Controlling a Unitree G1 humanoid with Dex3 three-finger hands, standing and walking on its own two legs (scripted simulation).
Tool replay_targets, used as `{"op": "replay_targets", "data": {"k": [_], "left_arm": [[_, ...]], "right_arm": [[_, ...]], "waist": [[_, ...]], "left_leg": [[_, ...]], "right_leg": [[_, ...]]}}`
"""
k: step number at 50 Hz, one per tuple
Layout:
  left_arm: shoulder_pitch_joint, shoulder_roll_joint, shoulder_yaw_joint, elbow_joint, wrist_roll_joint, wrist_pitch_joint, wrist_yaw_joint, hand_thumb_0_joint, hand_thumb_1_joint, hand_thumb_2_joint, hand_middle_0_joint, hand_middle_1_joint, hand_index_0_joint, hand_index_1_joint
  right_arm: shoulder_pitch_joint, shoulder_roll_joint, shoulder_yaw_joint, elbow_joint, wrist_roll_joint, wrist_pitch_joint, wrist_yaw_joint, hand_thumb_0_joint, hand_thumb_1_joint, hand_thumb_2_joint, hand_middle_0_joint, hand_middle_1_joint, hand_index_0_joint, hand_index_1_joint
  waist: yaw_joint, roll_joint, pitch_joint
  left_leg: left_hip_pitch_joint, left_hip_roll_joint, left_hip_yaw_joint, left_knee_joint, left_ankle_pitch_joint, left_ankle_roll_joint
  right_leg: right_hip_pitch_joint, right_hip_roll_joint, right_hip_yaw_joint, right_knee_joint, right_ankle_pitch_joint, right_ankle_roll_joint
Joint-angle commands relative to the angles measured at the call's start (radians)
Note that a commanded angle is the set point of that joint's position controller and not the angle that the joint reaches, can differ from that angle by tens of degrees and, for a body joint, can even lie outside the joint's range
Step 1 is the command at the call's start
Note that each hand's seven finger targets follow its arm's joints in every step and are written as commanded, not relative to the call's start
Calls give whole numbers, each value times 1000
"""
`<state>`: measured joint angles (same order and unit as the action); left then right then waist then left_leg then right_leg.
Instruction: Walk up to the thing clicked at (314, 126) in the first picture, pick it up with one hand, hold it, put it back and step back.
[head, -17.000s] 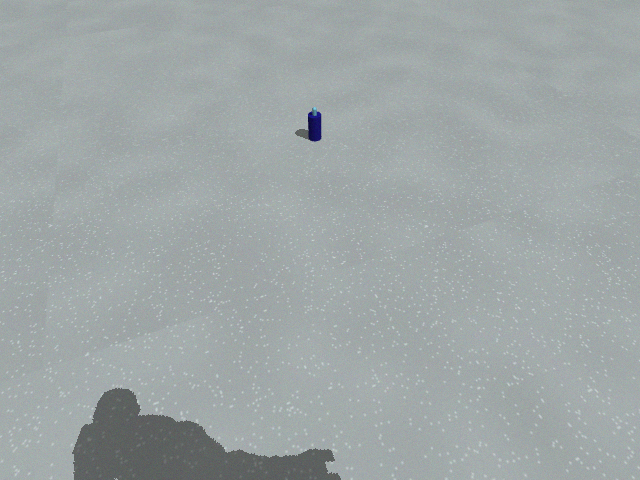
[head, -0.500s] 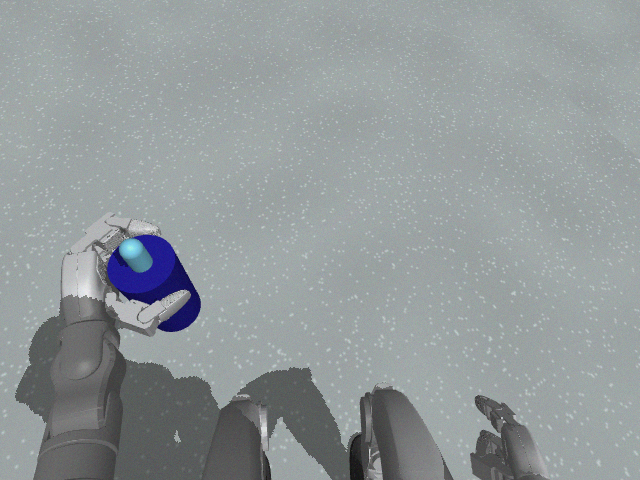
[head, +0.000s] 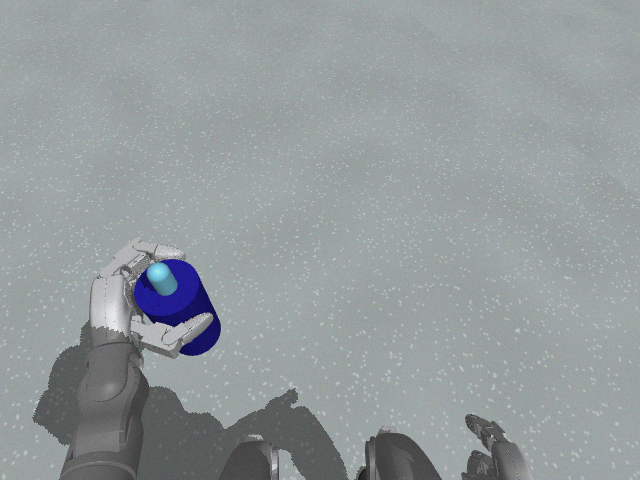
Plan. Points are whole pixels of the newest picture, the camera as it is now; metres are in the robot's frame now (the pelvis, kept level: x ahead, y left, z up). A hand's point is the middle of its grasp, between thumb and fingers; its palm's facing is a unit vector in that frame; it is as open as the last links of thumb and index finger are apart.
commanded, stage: lift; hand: left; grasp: from the side
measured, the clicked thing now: (178, 304) +0.34 +0.18 +0.00
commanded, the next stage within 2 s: hold in 0.56 s
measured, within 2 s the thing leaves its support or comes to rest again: neither
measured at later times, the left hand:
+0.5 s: hand (173, 281) +0.35 +0.17 +0.05, palm faces +0.18 -0.98 -0.05, open 10.2 cm
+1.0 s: hand (171, 276) +0.34 +0.17 +0.07, palm faces +0.18 -0.98 -0.04, open 10.2 cm
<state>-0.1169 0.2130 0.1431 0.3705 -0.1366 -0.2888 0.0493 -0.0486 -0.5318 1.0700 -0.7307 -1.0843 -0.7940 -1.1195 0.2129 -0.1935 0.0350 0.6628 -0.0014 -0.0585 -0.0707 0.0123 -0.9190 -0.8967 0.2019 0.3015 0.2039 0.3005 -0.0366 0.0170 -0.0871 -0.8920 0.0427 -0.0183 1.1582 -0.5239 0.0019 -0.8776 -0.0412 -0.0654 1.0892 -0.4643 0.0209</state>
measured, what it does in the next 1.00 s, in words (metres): stands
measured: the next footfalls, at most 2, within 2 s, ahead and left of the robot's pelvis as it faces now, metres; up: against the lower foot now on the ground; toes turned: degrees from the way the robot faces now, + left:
none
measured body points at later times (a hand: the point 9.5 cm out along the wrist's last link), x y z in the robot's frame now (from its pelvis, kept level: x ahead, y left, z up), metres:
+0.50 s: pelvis +0.02 -0.01 +0.03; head +0.08 +0.00 +0.48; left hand +0.33 +0.22 +0.06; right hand +0.14 -0.25 -0.08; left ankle +0.02 +0.11 -0.65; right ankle +0.04 -0.14 -0.65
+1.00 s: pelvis +0.02 -0.01 +0.04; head +0.08 +0.00 +0.49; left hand +0.33 +0.22 +0.07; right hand +0.14 -0.25 -0.07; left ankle +0.02 +0.11 -0.65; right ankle +0.04 -0.14 -0.65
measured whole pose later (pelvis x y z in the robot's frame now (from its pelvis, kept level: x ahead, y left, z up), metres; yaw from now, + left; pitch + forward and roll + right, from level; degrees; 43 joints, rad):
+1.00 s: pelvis +0.02 -0.01 +0.04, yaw +0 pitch +8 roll -1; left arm -0.05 0.18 0.15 0.38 -0.14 -0.31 0.04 -0.04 -0.46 0.98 -0.73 -1.05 -0.79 -1.07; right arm 0.23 -0.20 0.01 0.68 -0.01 -0.03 -0.06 0.01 -0.93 -0.90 0.20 0.30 0.20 0.30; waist -0.04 0.01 -0.02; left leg -0.58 0.05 -0.01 0.90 -0.45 -0.02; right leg -0.58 -0.03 -0.06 0.86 -0.41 0.01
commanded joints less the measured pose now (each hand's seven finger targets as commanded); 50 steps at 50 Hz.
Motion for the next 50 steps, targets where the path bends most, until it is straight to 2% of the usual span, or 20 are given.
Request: {"op": "replay_targets", "data": {"k": [1, 6, 11, 14, 18, 19, 27, 29, 30, 31, 33, 35, 37, 40, 42, 43, 45, 47, 48, 50], "left_arm": [[-339, 122, 62, -346, -34, -142, 4, 0, 52, 1191, -1191, -1344, -1213, -1341], [-350, 142, 79, -378, -31, -151, 10, 0, 62, 1171, -1170, -1320, -1192, -1316], [-376, 127, 62, -414, -34, -160, 11, 0, 67, 1187, -1164, -1320, -1183, -1320], [-354, 131, 82, -391, -39, -160, 12, 0, 59, 1179, -1154, -1310, -1172, -1310], [-341, 117, 65, -404, -36, -161, 12, 0, 68, 1177, -1157, -1310, -1177, -1309], [-325, 117, 66, -348, -35, -156, 7, 0, 61, 1189, -1179, -1328, -1196, -1329], [-326, 121, 73, -355, -41, -169, -4, 0, 64, 1171, -1158, -1311, -1177, -1310], [-335, 118, 72, -372, -41, -175, -3, 0, 70, 1176, -1172, -1322, -1191, -1321], [-272, 133, 103, -298, -38, -166, -1, 0, 84, 1187, -1178, -1327, -1198, -1326], [-336, 121, 71, -390, -39, -177, -5, 0, 83, 1188, -1179, -1328, -1199, -1327], [-320, 120, 80, -355, -39, -181, -4, 0, 105, 1192, -1181, -1334, -1201, -1332], [-356, 117, 72, -423, -44, -188, -7, 0, 90, 1105, -1178, -1307, -1199, -1301], [-288, 123, 84, -338, -43, -174, -8, 0, 48, 1107, -1192, -1322, -1215, -1314], [-353, 120, 72, -400, -44, -186, -9, 0, 46, 1090, -1179, -1304, -1200, -1298], [-315, 131, 92, -373, -44, -180, -7, 0, 44, 1078, -1178, -1292, -1199, -1286], [-332, 107, 67, -392, -46, -183, -10, 0, 58, 1091, -1174, -1294, -1194, -1289], [-289, 113, 81, -336, -45, -178, -8, 0, 47, 1084, -1159, -1287, -1181, -1281], [-365, 105, 63, -426, -45, -185, -6, 0, 78, 1080, -1155, -1280, -1175, -1273], [-296, 117, 79, -356, -39, -177, -6, 0, 79, 1087, -1168, -1284, -1187, -1279], [-320, 108, 73, -401, -43, -178, -6, 0, 81, 1083, -1165, -1275, -1183, -1271]], "right_arm": [[13, -142, -55, -112, 1, -32, -12, 0, -914, -899, 200, 300, 199, 300], [14, -135, -56, -109, -1, -31, -13, 0, -914, -899, 200, 300, 199, 300], [11, -132, -53, -110, -4, -30, -12, 0, -911, -900, 200, 300, 199, 300], [23, -130, -54, -97, -8, -25, -15, 0, -914, -901, 200, 300, 199, 300], [20, -133, -57, -108, -11, -19, -16, 0, -913, -900, 200, 300, 200, 300], [26, -137, -60, -84, -9, -17, -16, 0, -914, -901, 200, 300, 199, 300], [18, -137, -66, -92, -9, -11, -9, 0, -914, -901, 200, 300, 200, 300], [14, -130, -61, -98, -9, -12, -9, 0, -919, -902, 200, 300, 200, 300], [21, -145, -74, -86, -9, -8, -8, 0, -916, -901, 200, 300, 200, 300], [13, -129, -63, -99, -9, -9, -5, 0, -915, -901, 200, 300, 200, 300], [24, -141, -72, -88, -11, -5, -5, 0, -916, -902, 200, 300, 200, 300], [21, -134, -64, -100, -11, -7, -4, 0, -929, -902, 200, 300, 200, 300], [33, -147, -73, -81, -11, -4, -6, 0, -931, -903, 200, 300, 200, 300], [22, -129, -63, -87, -10, -7, -3, 0, -934, -904, 200, 300, 200, 300], [21, -137, -69, -87, -9, -7, -5, 0, -933, -904, 199, 300, 200, 300], [6, -132, -64, -101, -6, -10, -4, 0, -931, -904, 199, 300, 200, 300], [17, -149, -76, -84, -8, -6, -4, 0, -932, -904, 200, 300, 200, 300], [8, -135, -68, -99, -8, -9, -1, 0, -929, -903, 200, 300, 200, 300], [14, -143, -74, -88, -10, -5, -2, 0, -932, -904, 199, 300, 200, 300], [1, -135, -68, -101, -7, -10, -1, 0, -930, -905, 199, 300, 200, 300]], "waist": [[1, 47, -394], [10, 80, -402], [4, 101, -384], [-4, 62, -385], [-5, 71, -393], [-7, 63, -341], [0, 54, -326], [1, 63, -345], [5, 43, -315], [4, 73, -330], [1, 71, -335], [3, 79, -390], [-3, 51, -328], [0, 78, -336], [6, 56, -339], [1, 59, -311], [1, 54, -298], [3, 84, -324], [2, 56, -307], [8, 60, -317]], "left_leg": [[280, -32, -19, -227, 258, -2], [332, -32, -13, -260, 274, -7], [386, -30, -17, -286, 323, -13], [378, -33, -9, -283, 353, -6], [404, -34, -2, -294, 398, -7], [399, -33, -3, -304, 379, -7], [408, -36, 3, -337, 351, -5], [422, -39, 6, -335, 386, -6], [412, -36, 6, -341, 376, -6], [425, -36, 6, -349, 379, -8], [453, -30, -1, -357, 380, -13], [474, -33, 1, -348, 442, -13], [457, -31, 3, -355, 435, -9], [475, -33, 5, -364, 421, -10], [468, -34, 8, -368, 410, -7], [468, -36, 12, -379, 385, -6], [470, -34, 9, -383, 392, -9], [498, -33, 8, -388, 415, -13], [484, -32, 5, -387, 411, -12], [492, -33, 8, -392, 423, -11]], "right_leg": [[252, 44, 6, -167, 257, -36], [287, 44, 8, -196, 269, -37], [303, 48, 4, -213, 299, -39], [358, 48, 10, -227, 345, -35], [395, 45, 15, -245, 393, -34], [374, 47, 11, -247, 372, -33], [415, 46, 14, -288, 354, -30], [442, 45, 15, -287, 389, -29], [431, 46, 15, -290, 378, -30], [437, 45, 16, -291, 382, -32], [425, 50, 9, -290, 363, -35], [463, 48, 11, -288, 423, -34], [457, 49, 11, -297, 421, -32], [458, 47, 14, -306, 405, -32], [477, 46, 16, -317, 404, -30], [470, 45, 17, -324, 388, -28], [464, 48, 14, -324, 383, -30], [473, 48, 13, -325, 399, -33], [475, 51, 9, -326, 390, -32], [493, 47, 11, -332, 410, -31]]}}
